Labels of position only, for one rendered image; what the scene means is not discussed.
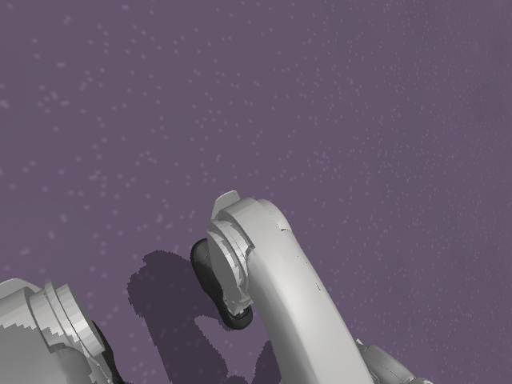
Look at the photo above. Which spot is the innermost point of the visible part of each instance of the left robot foot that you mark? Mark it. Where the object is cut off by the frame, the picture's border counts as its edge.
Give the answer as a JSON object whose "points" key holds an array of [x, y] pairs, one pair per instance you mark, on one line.
{"points": [[109, 358]]}

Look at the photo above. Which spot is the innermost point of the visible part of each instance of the right robot hand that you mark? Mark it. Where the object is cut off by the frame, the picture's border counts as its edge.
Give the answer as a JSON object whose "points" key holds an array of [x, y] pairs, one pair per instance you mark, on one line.
{"points": [[382, 367]]}

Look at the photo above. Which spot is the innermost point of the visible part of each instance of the right robot foot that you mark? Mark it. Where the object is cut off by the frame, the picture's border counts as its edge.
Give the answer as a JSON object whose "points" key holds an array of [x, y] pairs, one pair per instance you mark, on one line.
{"points": [[200, 260]]}

